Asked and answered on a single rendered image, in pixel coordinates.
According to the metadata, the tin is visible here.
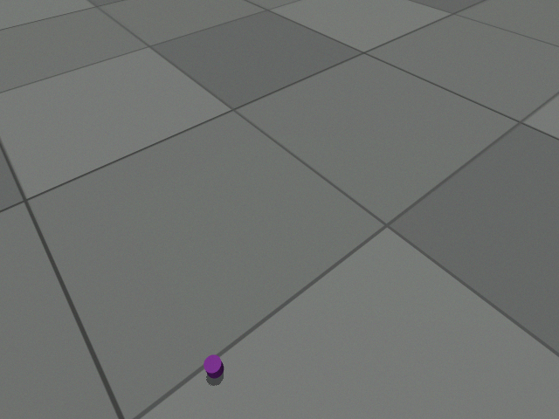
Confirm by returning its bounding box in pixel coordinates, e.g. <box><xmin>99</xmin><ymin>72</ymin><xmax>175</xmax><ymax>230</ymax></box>
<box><xmin>204</xmin><ymin>354</ymin><xmax>224</xmax><ymax>379</ymax></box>

